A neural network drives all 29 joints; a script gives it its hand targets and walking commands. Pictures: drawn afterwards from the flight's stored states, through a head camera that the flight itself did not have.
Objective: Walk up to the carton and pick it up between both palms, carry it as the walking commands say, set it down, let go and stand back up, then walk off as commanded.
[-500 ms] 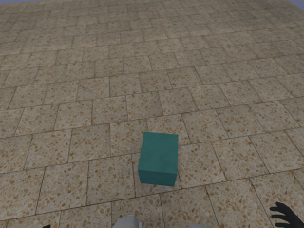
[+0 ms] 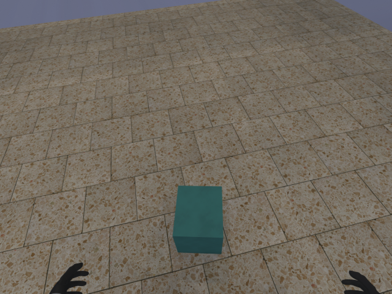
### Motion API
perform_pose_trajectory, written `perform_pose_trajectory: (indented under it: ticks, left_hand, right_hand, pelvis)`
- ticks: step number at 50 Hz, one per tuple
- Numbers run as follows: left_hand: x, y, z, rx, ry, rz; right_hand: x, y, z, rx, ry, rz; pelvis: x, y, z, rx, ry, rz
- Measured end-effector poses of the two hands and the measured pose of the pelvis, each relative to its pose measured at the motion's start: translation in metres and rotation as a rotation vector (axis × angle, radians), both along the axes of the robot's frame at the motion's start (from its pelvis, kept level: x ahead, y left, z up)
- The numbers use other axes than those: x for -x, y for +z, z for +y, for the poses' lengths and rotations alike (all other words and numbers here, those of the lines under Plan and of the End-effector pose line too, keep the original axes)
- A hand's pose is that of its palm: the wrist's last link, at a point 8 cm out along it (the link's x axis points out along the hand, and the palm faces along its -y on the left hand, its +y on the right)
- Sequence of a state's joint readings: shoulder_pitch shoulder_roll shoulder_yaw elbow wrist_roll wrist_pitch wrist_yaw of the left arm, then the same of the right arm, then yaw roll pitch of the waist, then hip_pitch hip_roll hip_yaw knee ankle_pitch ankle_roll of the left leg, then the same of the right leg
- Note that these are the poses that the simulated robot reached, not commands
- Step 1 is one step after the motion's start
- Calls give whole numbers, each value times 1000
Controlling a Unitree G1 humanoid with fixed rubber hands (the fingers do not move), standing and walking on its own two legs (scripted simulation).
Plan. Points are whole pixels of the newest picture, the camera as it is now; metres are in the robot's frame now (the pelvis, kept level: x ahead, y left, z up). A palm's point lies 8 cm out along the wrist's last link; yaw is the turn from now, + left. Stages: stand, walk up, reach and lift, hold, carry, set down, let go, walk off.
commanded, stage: walk up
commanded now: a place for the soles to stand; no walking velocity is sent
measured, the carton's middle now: (199, 219) +0.54 +0.05 -0.66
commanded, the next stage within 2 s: reach and lift in 1.54 s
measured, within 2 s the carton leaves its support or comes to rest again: neither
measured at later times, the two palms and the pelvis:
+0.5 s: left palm out of the picture +0.14 +0.40 -0.12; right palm out of the picture +0.14 -0.27 -0.11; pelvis +0.06 +0.06 -0.02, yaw -3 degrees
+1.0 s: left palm (61, 232) +0.27 +0.36 -0.09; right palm (336, 263) +0.20 -0.27 -0.09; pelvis +0.10 +0.06 +0.00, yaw -5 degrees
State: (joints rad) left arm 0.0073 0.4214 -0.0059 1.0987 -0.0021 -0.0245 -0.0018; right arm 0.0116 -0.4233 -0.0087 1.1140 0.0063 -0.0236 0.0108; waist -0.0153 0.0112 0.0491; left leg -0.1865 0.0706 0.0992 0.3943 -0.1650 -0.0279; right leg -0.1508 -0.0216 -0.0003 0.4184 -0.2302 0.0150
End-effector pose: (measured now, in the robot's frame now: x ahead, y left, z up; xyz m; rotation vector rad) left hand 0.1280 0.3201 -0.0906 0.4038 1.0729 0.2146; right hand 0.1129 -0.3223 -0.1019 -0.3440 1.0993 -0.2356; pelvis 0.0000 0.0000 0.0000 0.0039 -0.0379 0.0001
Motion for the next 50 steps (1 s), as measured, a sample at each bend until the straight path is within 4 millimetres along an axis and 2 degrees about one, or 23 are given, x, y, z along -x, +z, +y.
perform_pose_trajectory:
  ticks: [2, 4, 9, 11, 13, 16, 19, 23, 27, 30, 34, 38, 44, 50]
  left_hand:
    - [2, 2, 2, -10, -5, -12]
    - [12, 4, 12, -38, 5, -16]
    - [54, 10, 59, -121, 52, 63]
    - [63, 8, 77, -137, 62, 97]
    - [63, 2, 95, -144, 63, 120]
    - [47, -11, 105, -137, 48, 122]
    - [25, -18, 98, -98, 17, 113]
    - [2, -22, 85, -53, -12, 116]
    - [-23, -25, 75, -32, -13, 91]
    - [-52, -21, 65, -4, -28, 58]
    - [-94, -13, 55, 19, -47, -3]
    - [-124, -5, 51, 23, -65, -41]
    - [-144, 3, 47, 21, -87, -51]
    - [-138, 3, 44, 21, -90, -25]
  right_hand:
    - [2, 1, -3, -4, 7, 5]
    - [0, 2, -6, -1, 15, 3]
    - [-13, 9, -3, 17, 31, -5]
    - [-19, 8, 5, 23, 32, -2]
    - [-24, 4, 15, 40, 31, -5]
    - [-23, -2, 32, 56, 22, -5]
    - [-17, -1, 45, 48, 0, 5]
    - [-19, -3, 50, 45, -14, 6]
    - [-34, -10, 54, 27, -29, -2]
    - [-47, -10, 61, 11, -34, -6]
    - [-66, -6, 65, 10, -29, -19]
    - [-82, 2, 61, 20, -42, -43]
    - [-92, 10, 55, 26, -58, -59]
    - [-85, 10, 54, 19, -66, -39]
  pelvis:
    - [-1, -1, 0, 0, -1, 1]
    - [-3, -2, 3, 3, -4, 5]
    - [-13, -4, 21, 14, -9, 5]
    - [-19, -8, 31, 14, -9, 2]
    - [-26, -15, 44, 13, -13, 0]
    - [-33, -22, 57, 4, -25, -5]
    - [-42, -19, 61, 1, -39, -10]
    - [-55, -18, 64, 11, -51, -4]
    - [-70, -19, 63, 12, -56, -2]
    - [-81, -15, 65, 1, -62, 4]
    - [-92, -9, 66, 3, -67, 8]
    - [-98, -5, 65, 1, -74, 7]
    - [-102, 0, 64, 0, -81, 7]
    - [-101, 3, 62, 0, -83, 8]
